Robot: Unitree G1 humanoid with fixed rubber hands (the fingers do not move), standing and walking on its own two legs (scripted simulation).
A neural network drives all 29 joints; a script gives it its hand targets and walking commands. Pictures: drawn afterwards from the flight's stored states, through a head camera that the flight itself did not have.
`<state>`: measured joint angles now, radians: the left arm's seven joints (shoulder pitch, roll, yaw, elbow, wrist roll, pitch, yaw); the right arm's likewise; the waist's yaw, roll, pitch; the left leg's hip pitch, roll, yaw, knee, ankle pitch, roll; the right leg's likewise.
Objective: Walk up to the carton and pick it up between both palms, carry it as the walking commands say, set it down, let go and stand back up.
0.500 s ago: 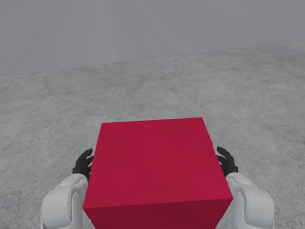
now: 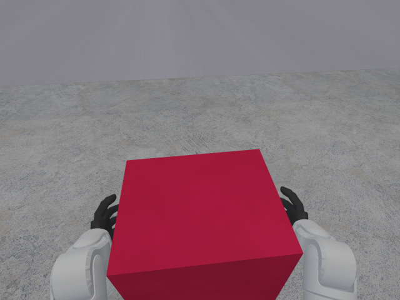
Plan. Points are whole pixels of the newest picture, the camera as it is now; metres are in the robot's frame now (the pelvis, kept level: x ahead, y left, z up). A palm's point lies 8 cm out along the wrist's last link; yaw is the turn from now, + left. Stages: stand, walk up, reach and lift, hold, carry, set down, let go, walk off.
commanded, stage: carry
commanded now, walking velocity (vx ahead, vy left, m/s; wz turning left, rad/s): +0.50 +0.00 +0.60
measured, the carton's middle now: (201, 242) +0.26 +0.00 +0.03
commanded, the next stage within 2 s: none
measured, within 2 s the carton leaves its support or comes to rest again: neither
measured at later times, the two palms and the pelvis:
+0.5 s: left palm (68, 175) +0.41 +0.30 +0.07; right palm (205, 142) +0.53 -0.03 +0.07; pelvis +0.24 +0.06 -0.02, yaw +16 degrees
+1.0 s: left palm (39, 118) +0.63 +0.45 +0.08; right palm (141, 89) +0.86 +0.19 +0.07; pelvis +0.55 +0.17 +0.00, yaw +37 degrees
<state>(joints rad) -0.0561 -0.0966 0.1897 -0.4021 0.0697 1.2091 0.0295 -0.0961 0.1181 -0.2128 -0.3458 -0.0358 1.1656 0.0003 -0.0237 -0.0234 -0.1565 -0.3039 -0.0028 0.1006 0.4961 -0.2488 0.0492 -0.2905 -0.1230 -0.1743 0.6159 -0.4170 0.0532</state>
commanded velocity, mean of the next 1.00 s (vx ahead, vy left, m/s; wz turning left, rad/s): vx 0.50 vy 0.00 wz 0.60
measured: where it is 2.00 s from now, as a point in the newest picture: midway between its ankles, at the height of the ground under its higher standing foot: (89, 205)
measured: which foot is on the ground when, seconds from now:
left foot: down 0.00-0.18, up 0.20-0.44, down 0.46-0.82, up 0.84-1.00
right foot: up 0.00-0.14, down 0.16-0.48, up 0.50-0.76, down 0.78-1.00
